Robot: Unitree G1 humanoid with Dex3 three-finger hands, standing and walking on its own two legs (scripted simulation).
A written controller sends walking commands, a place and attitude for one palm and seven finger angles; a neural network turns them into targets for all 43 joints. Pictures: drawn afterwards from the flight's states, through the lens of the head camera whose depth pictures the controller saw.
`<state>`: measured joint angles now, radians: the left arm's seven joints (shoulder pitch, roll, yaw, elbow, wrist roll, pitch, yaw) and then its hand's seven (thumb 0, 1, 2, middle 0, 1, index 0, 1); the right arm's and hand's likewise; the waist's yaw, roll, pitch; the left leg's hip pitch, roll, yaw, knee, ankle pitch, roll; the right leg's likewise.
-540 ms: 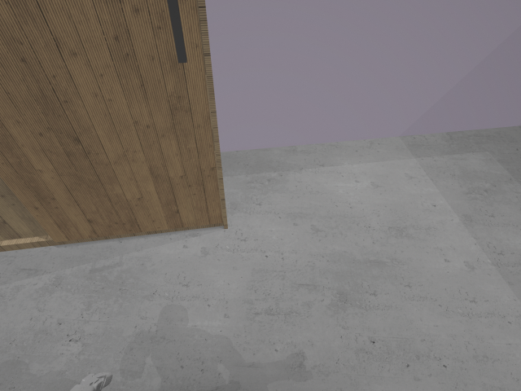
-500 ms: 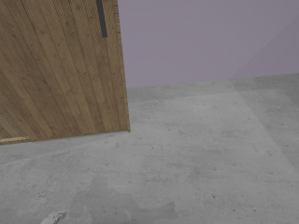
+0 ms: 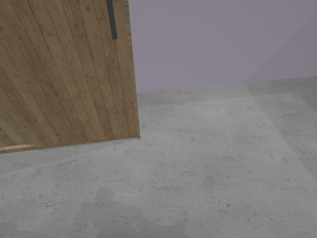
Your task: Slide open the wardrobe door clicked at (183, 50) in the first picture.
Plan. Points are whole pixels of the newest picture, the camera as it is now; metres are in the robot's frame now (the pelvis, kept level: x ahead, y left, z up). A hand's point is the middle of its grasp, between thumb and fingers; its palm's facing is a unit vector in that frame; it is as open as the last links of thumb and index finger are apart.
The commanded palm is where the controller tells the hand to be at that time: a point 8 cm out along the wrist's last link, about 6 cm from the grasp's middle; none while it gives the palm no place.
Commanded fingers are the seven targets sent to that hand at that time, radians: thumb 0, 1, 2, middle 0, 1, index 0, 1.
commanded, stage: stand and wait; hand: right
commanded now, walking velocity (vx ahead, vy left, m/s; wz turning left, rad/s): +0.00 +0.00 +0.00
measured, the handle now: (110, 4) +0.91 +0.25 +0.21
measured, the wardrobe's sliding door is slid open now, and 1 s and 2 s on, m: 0.00 0.00 0.00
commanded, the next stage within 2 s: look at it before walking up in 0.28 s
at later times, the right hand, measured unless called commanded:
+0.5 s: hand out of the picture +0.06 -0.24 -0.15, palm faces -0.03 +0.94 -0.33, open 7.4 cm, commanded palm none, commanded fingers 0.00 -0.90 -0.90 0.20 0.30 0.20 0.30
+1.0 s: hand out of the picture +0.07 -0.24 -0.15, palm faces -0.03 +0.94 -0.33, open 7.4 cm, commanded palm none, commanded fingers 0.00 -0.90 -0.90 0.20 0.30 0.20 0.30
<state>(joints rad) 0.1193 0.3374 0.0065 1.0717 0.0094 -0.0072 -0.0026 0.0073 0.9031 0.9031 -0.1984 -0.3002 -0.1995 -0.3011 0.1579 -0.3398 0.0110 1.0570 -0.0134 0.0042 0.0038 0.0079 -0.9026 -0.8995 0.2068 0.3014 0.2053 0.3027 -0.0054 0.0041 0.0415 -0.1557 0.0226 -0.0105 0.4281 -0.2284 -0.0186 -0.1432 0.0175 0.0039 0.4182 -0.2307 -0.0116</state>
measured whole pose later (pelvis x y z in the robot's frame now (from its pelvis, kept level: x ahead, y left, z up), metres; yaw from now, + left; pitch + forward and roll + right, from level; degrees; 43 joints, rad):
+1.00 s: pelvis +0.00 +0.01 +0.00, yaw +0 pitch -2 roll +0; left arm 0.11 0.33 0.00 1.11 0.01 -0.02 0.00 0.01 0.90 0.90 -0.20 -0.30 -0.20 -0.30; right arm 0.14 -0.34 0.01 1.09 -0.01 -0.01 0.00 0.01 -0.90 -0.90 0.21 0.30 0.20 0.30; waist -0.01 0.00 0.04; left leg -0.14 0.01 -0.01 0.38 -0.20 -0.01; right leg -0.13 0.00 0.01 0.37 -0.20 0.00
